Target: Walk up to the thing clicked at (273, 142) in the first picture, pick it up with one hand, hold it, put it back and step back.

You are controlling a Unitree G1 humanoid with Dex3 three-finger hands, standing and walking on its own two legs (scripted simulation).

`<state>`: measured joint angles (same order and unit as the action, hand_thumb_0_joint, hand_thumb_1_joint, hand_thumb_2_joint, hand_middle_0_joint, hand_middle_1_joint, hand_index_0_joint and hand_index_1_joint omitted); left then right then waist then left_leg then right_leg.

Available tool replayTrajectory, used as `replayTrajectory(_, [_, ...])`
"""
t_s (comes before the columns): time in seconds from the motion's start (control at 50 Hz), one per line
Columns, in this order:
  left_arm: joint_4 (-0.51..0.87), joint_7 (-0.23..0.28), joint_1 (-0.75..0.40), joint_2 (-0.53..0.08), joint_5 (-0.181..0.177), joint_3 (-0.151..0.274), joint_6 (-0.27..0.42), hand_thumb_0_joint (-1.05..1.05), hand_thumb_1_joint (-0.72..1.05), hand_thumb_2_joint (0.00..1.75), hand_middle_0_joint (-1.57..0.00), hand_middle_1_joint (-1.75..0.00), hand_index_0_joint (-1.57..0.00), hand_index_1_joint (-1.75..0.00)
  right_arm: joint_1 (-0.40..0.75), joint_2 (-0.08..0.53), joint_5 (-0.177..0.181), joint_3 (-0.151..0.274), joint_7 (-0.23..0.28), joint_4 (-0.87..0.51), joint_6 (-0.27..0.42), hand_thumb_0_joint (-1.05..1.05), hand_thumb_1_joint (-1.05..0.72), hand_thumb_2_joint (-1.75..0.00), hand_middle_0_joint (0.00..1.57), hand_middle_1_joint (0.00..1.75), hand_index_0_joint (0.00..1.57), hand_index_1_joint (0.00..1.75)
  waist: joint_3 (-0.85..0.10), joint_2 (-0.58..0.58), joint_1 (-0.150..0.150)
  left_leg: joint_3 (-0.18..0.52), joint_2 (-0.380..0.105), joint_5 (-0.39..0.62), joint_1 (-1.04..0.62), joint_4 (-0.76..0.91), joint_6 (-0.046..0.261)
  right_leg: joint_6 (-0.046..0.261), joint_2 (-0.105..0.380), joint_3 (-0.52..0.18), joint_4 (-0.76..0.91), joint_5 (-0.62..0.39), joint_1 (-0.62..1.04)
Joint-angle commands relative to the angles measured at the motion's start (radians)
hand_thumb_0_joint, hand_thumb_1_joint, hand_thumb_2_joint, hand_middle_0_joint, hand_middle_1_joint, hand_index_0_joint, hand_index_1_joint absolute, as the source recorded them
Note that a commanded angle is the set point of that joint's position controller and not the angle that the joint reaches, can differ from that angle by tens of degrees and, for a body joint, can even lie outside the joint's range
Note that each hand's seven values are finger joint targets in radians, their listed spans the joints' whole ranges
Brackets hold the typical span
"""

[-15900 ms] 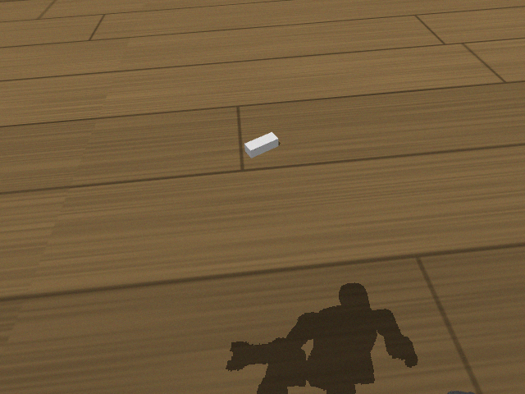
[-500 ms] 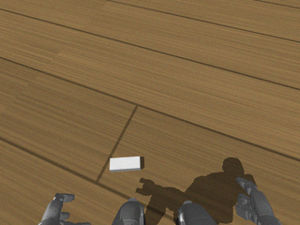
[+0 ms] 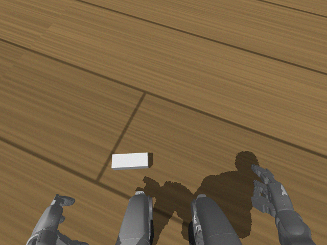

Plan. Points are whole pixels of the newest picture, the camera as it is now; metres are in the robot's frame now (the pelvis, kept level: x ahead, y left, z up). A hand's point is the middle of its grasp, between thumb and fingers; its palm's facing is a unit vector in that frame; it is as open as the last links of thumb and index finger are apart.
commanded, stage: rise first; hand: left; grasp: from above
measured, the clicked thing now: (130, 161) +0.43 +0.20 -0.61
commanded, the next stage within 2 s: none
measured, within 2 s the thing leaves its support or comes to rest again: neither
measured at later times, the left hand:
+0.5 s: hand (98, 184) +0.29 +0.27 -0.34, palm faces -0.46 -0.27 -0.85, open 14.2 cm
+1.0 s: hand (106, 170) +0.35 +0.27 -0.43, palm faces -0.45 -0.01 -0.89, open 14.3 cm
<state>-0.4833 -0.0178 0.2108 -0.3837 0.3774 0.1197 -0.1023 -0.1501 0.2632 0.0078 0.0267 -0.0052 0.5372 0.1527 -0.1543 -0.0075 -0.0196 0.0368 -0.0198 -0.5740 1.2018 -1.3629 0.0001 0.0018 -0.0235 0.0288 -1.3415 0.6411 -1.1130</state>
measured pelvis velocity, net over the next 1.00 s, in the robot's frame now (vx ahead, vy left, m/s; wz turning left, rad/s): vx -0.08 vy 0.00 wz -0.12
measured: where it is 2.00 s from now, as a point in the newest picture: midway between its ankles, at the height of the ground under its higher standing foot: outside the picture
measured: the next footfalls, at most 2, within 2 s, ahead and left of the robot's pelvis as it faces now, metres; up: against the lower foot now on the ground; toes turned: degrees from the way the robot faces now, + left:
none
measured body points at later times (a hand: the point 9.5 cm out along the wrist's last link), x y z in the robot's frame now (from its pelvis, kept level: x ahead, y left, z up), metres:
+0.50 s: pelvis -0.08 +0.00 -0.20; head +0.13 +0.01 +0.20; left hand +0.31 +0.28 -0.29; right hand +0.06 -0.27 -0.34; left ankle +0.03 +0.12 -0.61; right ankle +0.00 -0.12 -0.61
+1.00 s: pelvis -0.08 +0.00 -0.27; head +0.14 +0.04 +0.12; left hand +0.37 +0.27 -0.38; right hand -0.02 -0.28 -0.39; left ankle +0.03 +0.12 -0.61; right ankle +0.00 -0.12 -0.61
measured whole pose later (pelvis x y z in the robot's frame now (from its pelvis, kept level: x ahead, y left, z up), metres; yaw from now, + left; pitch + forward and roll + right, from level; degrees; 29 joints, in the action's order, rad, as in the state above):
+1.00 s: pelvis -0.08 +0.00 -0.27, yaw -7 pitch +34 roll -7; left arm -1.29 0.39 -0.78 -0.67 1.24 0.08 0.27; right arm -0.11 0.26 -0.10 0.00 -0.09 0.78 0.04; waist -0.10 0.02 -0.13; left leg 0.11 -0.04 -0.61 2.24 -2.26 0.01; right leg -0.01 -0.06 0.09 -2.24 0.71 -2.13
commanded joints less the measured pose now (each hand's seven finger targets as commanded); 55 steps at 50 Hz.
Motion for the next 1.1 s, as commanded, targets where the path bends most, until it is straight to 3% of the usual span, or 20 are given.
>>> replayTrajectory(0.0, [0.046, 0.032, -0.132, -0.194, 0.091, 0.057, 0.124, 0.00, -0.58, 0.98, -0.08, -1.05, -0.07, -1.05, 0.004, 0.157, -0.003, 0.077, -0.006, -0.077, 0.056, 0.00, -0.92, -0.91, 0.20, 0.30, 0.20, 0.30, -0.310, -0.079, -0.025, 0.009, 0.015, 0.277, -0.152, 0.004, 0.024, 0.025, -0.010, -0.002, -0.007, -0.266, -0.118])
replayTrajectory(0.06, [0.045, 0.058, -0.208, -0.238, 0.167, 0.059, 0.212, 0.00, -0.60, 1.00, -0.08, -1.06, -0.07, -1.06, 0.011, 0.172, -0.006, 0.087, -0.016, -0.059, 0.064, 0.00, -0.93, -0.91, 0.20, 0.30, 0.20, 0.30, -0.404, -0.119, -0.004, 0.024, 0.009, 0.251, -0.120, -0.071, 0.014, 0.027, -0.013, -0.001, -0.108, -0.235, -0.236])
replayTrajectory(0.1, [0.037, 0.092, -0.277, -0.264, 0.216, 0.058, 0.249, 0.00, -0.60, 1.01, -0.09, -1.05, -0.08, -1.06, 0.017, 0.181, -0.006, 0.089, -0.020, -0.044, 0.063, 0.00, -0.93, -0.91, 0.20, 0.30, 0.20, 0.30, -0.457, -0.136, -0.012, 0.026, 0.008, 0.243, -0.082, -0.130, 0.014, 0.027, -0.016, 0.000, -0.165, -0.237, -0.301])
replayTrajectory(0.16, [-0.058, 0.155, -0.328, -0.313, 0.287, 0.089, 0.263, 0.00, -0.61, 1.03, -0.09, -1.04, -0.07, -1.05, 0.014, 0.191, -0.002, 0.088, -0.026, -0.008, 0.050, 0.00, -0.94, -0.91, 0.20, 0.30, 0.20, 0.30, -0.496, -0.104, 0.007, 0.018, 0.011, 0.250, 0.011, -0.210, 0.019, 0.027, -0.019, 0.007, -0.228, -0.246, -0.354])
replayTrajectory(0.22, [-0.080, 0.197, -0.455, -0.325, 0.339, 0.071, 0.259, 0.00, -0.61, 1.04, -0.09, -1.05, -0.07, -1.06, -0.005, 0.199, -0.002, 0.095, -0.032, 0.019, 0.037, 0.00, -0.94, -0.91, 0.20, 0.30, 0.20, 0.30, -0.587, -0.109, 0.002, 0.012, 0.010, 0.279, 0.040, -0.283, 0.020, 0.027, -0.021, 0.012, -0.275, -0.265, -0.397])
replayTrajectory(0.24, [-0.117, 0.203, -0.484, -0.308, 0.355, 0.050, 0.254, 0.00, -0.61, 1.04, -0.08, -1.04, -0.07, -1.06, -0.008, 0.198, -0.006, 0.095, -0.033, 0.034, 0.035, 0.00, -0.93, -0.91, 0.20, 0.30, 0.20, 0.30, -0.595, -0.098, 0.002, 0.016, 0.010, 0.265, 0.057, -0.297, 0.019, 0.028, -0.023, 0.018, -0.289, -0.252, -0.415])
replayTrajectory(0.28, [-0.145, 0.212, -0.614, -0.340, 0.394, 0.037, 0.257, 0.00, -0.61, 1.04, -0.09, -1.03, -0.07, -1.05, -0.025, 0.200, -0.007, 0.100, -0.033, 0.060, 0.030, 0.00, -0.94, -0.91, 0.20, 0.30, 0.20, 0.30, -0.623, -0.093, -0.006, 0.014, 0.007, 0.228, 0.093, -0.338, 0.021, 0.029, -0.026, 0.023, -0.315, -0.223, -0.456])
replayTrajectory(0.3, [-0.171, 0.220, -0.672, -0.381, 0.417, 0.050, 0.259, 0.00, -0.60, 1.03, -0.10, -1.02, -0.09, -1.04, -0.029, 0.200, -0.010, 0.100, -0.030, 0.068, 0.026, 0.00, -0.94, -0.91, 0.20, 0.30, 0.20, 0.30, -0.630, -0.076, -0.005, 0.002, 0.011, 0.186, 0.147, -0.368, 0.027, 0.028, -0.029, 0.018, -0.315, -0.199, -0.456])
replayTrajectory(0.32, [-0.209, 0.226, -0.710, -0.373, 0.441, 0.037, 0.262, 0.00, -0.61, 1.03, -0.10, -1.02, -0.09, -1.04, -0.038, 0.198, -0.014, 0.097, -0.030, 0.079, 0.022, 0.00, -0.94, -0.91, 0.20, 0.30, 0.20, 0.30, -0.633, -0.064, -0.016, 0.001, 0.011, 0.156, 0.182, -0.387, 0.027, 0.028, -0.029, 0.022, -0.328, -0.177, -0.468])
replayTrajectory(0.36, [-0.258, 0.240, -0.769, -0.423, 0.471, 0.056, 0.269, 0.00, -0.57, 1.01, -0.12, -0.99, -0.11, -1.00, -0.047, 0.198, -0.016, 0.096, -0.030, 0.089, 0.014, 0.00, -0.92, -0.91, 0.20, 0.30, 0.20, 0.30, -0.653, -0.051, -0.003, -0.009, 0.014, 0.110, 0.233, -0.418, 0.028, 0.029, -0.030, 0.022, -0.346, -0.140, -0.471])
replayTrajectory(0.48, [-0.400, 0.269, -0.955, -0.463, 0.566, 0.036, 0.297, 0.00, -0.55, 1.04, -0.06, -1.02, -0.05, -1.03, -0.066, 0.194, -0.032, 0.085, -0.032, 0.112, -0.019, 0.00, -0.87, -0.90, 0.20, 0.30, 0.20, 0.30, -0.618, -0.060, -0.022, -0.016, 0.018, -0.009, 0.371, -0.484, 0.028, 0.035, -0.040, 0.032, -0.400, -0.017, -0.562])
replayTrajectory(0.54, [-0.472, 0.283, -1.014, -0.477, 0.608, 0.022, 0.314, 0.00, -0.56, 1.05, -0.06, -1.02, -0.05, -1.03, -0.071, 0.185, -0.042, 0.076, -0.036, 0.121, -0.037, 0.00, -0.88, -0.90, 0.20, 0.30, 0.20, 0.30, -0.555, -0.044, -0.042, -0.017, 0.023, -0.074, 0.468, -0.515, 0.032, 0.037, -0.044, 0.033, -0.415, 0.065, -0.603])
replayTrajectory(0.56, [-0.500, 0.291, -1.011, -0.496, 0.628, 0.032, 0.318, 0.00, -0.55, 1.04, -0.06, -1.02, -0.05, -1.03, -0.071, 0.191, -0.044, 0.073, -0.036, 0.128, -0.043, 0.00, -0.88, -0.90, 0.20, 0.30, 0.20, 0.30, -0.543, -0.057, -0.032, -0.016, 0.023, -0.085, 0.473, -0.522, 0.032, 0.039, -0.045, 0.035, -0.426, 0.078, -0.633])
replayTrajectory(0.64, [-0.553, 0.321, -1.084, -0.519, 0.688, 0.022, 0.341, 0.00, -0.56, 1.05, -0.06, -1.00, -0.05, -1.01, -0.080, 0.198, -0.056, 0.064, -0.044, 0.142, -0.064, 0.00, -0.88, -0.90, 0.20, 0.30, 0.20, 0.30, -0.532, -0.097, -0.053, 0.001, 0.023, -0.116, 0.487, -0.548, 0.031, 0.044, -0.045, 0.056, -0.485, 0.088, -0.707])
replayTrajectory(0.78, [-0.586, 0.387, -1.207, -0.521, 0.774, 0.002, 0.372, 0.00, -0.60, 1.07, -0.06, -0.97, -0.04, -0.99, -0.114, 0.205, -0.084, 0.051, -0.057, 0.187, -0.087, 0.00, -0.90, -0.90, 0.20, 0.30, 0.20, 0.30, -0.573, -0.201, -0.082, 0.011, 0.011, -0.022, 0.435, -0.608, 0.018, 0.047, -0.042, 0.090, -0.578, -0.024, -0.791])
replayTrajectory(0.88, [-0.665, 0.438, -1.226, -0.551, 0.835, 0.019, 0.374, 0.00, -0.59, 1.06, -0.06, -0.98, -0.05, -0.99, -0.121, 0.214, -0.106, 0.049, -0.065, 0.213, -0.098, 0.00, -0.90, -0.90, 0.20, 0.30, 0.20, 0.30, -0.585, -0.215, -0.080, 0.014, 0.005, 0.014, 0.437, -0.645, 0.016, 0.047, -0.044, 0.101, -0.621, -0.059, -0.823])
replayTrajectory(0.94, [-0.681, 0.456, -1.270, -0.526, 0.855, -0.006, 0.372, 0.00, -0.59, 1.05, -0.06, -0.99, -0.05, -1.00, -0.122, 0.207, -0.117, 0.045, -0.069, 0.221, -0.100, 0.00, -0.90, -0.90, 0.20, 0.30, 0.20, 0.30, -0.580, -0.222, -0.103, 0.015, 0.000, 0.032, 0.442, -0.672, 0.020, 0.044, -0.048, 0.107, -0.635, -0.086, -0.836])
replayTrajectory(0.98, [-0.699, 0.468, -1.276, -0.545, 0.863, 0.006, 0.369, 0.00, -0.59, 1.05, -0.07, -0.98, -0.05, -0.99, -0.121, 0.205, -0.121, 0.045, -0.072, 0.224, -0.101, 0.00, -0.90, -0.90, 0.20, 0.30, 0.20, 0.30, -0.596, -0.214, -0.099, 0.018, 0.001, 0.038, 0.447, -0.680, 0.021, 0.045, -0.053, 0.110, -0.643, -0.092, -0.835])
replayTrajectory(1.0, [-0.710, 0.474, -1.278, -0.540, 0.867, 0.006, 0.367, 0.00, -0.58, 1.04, -0.06, -0.99, -0.05, -0.99, -0.128, 0.208, -0.125, 0.044, -0.073, 0.225, -0.101, 0.00, -0.90, -0.90, 0.20, 0.30, 0.20, 0.30, -0.586, -0.219, -0.113, 0.017, 0.000, 0.039, 0.457, -0.688, 0.022, 0.041, -0.051, 0.111, -0.645, -0.096, -0.830])
replayTrajectory(1.08, [-0.712, 0.487, -1.323, -0.553, 0.851, 0.014, 0.355, 0.00, -0.56, 1.02, -0.06, -1.01, -0.06, -1.01, -0.123, 0.201, -0.133, 0.040, -0.078, 0.224, -0.098, 0.00, -0.91, -0.90, 0.20, 0.30, 0.20, 0.30, -0.606, -0.212, -0.120, 0.021, -0.006, 0.039, 0.471, -0.709, 0.026, 0.039, -0.056, 0.114, -0.656, -0.102, -0.829])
